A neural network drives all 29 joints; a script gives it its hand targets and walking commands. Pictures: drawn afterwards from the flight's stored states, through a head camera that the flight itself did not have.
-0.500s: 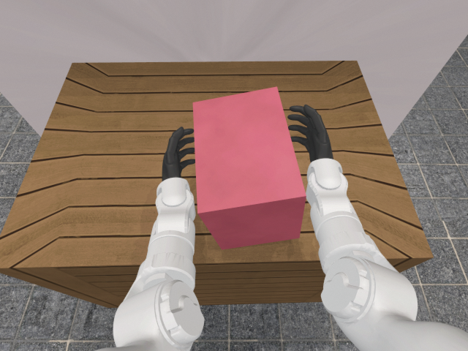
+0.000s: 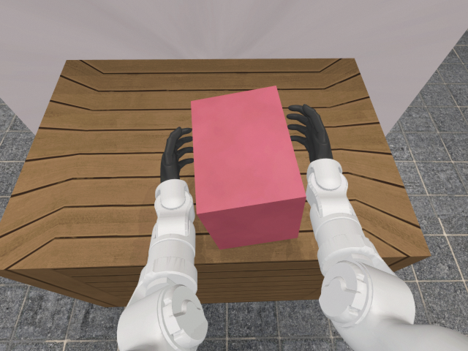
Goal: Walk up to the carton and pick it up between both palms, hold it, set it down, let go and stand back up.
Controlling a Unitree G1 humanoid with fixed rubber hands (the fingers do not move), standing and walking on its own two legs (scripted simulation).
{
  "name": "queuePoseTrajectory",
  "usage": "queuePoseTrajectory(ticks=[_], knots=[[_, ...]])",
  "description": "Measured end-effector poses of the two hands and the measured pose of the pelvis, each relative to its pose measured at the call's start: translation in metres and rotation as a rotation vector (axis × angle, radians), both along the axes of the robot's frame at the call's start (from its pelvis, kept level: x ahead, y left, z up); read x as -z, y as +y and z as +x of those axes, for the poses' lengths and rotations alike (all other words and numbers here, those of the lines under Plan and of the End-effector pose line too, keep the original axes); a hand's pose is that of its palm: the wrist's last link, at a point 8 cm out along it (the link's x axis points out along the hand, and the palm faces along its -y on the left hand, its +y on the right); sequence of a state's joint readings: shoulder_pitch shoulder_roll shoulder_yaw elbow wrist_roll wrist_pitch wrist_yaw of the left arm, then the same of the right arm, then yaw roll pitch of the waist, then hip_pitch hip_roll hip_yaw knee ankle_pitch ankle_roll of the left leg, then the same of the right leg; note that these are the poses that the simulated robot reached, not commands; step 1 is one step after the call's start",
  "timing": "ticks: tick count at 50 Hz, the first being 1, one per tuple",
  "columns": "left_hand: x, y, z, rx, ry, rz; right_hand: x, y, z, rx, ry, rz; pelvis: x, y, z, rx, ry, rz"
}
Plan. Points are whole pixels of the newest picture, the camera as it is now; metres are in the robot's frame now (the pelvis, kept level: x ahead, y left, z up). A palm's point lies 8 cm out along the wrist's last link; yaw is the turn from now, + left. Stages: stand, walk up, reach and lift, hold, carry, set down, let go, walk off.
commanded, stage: set down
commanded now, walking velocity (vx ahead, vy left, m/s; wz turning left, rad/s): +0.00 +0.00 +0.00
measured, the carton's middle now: (246, 172) +0.44 -0.01 -0.02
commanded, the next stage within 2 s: none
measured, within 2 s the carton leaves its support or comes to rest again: rests again in 0.24 s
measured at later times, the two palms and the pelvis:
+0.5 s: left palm (179, 185) +0.40 +0.12 -0.01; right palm (320, 160) +0.43 -0.14 +0.03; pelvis +0.00 +0.00 +0.00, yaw -2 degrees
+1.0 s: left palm (162, 176) +0.41 +0.15 +0.01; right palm (333, 157) +0.43 -0.16 +0.03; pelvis -0.03 +0.00 -0.02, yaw -2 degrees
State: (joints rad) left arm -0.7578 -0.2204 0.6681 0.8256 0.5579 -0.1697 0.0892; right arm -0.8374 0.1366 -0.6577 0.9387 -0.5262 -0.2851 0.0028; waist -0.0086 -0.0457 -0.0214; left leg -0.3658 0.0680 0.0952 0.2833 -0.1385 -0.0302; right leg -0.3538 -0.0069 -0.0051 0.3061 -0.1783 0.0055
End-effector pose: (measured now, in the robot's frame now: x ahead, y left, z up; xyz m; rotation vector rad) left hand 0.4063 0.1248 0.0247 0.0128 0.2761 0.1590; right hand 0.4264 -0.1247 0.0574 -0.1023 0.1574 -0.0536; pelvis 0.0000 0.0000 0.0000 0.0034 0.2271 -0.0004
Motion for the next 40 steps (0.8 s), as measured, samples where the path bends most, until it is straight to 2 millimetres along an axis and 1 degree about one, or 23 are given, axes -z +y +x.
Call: queuePoseTrajectory(ticks=[13,19,23,26,28,31,34,37,40], knots=[[0.002,-0.002,0.000,0.004,-0.004,-0.001,0.002,-0.003,0.000,-0.003,0.001,-0.006,0.000,-0.001,0.001,0.003,0.001,0.001],[0.012,-0.004,-0.001,0.021,0.029,0.002,0.006,-0.006,0.000,-0.002,0.006,-0.005,0.001,-0.001,0.001,0.010,0.011,0.002],[0.025,-0.007,-0.004,0.033,0.072,-0.001,0.016,-0.010,0.000,0.001,0.047,0.005,0.002,-0.001,-0.001,0.023,0.034,0.000],[0.033,-0.006,-0.004,0.023,0.089,-0.014,0.030,-0.012,-0.001,0.006,0.098,0.022,0.005,0.000,-0.003,0.032,0.072,-0.004],[0.035,-0.003,-0.002,0.014,0.088,-0.020,0.039,-0.013,-0.002,0.006,0.129,0.031,0.007,0.001,-0.005,0.033,0.105,-0.007],[0.031,0.006,0.004,0.003,0.069,-0.020,0.047,-0.010,0.000,0.013,0.145,0.051,0.012,0.003,-0.009,0.029,0.153,-0.012],[0.018,0.011,0.015,0.017,0.026,0.028,0.049,-0.008,0.003,0.026,0.142,0.081,0.016,0.005,-0.013,0.025,0.201,-0.019],[0.005,0.009,0.024,0.042,0.014,0.048,0.048,-0.008,0.004,0.024,0.149,0.091,0.019,0.006,-0.017,0.034,0.217,-0.026],[0.000,0.005,0.025,0.061,0.032,0.044,0.045,-0.011,0.006,0.017,0.144,0.084,0.021,0.006,-0.021,0.033,0.210,-0.028]])
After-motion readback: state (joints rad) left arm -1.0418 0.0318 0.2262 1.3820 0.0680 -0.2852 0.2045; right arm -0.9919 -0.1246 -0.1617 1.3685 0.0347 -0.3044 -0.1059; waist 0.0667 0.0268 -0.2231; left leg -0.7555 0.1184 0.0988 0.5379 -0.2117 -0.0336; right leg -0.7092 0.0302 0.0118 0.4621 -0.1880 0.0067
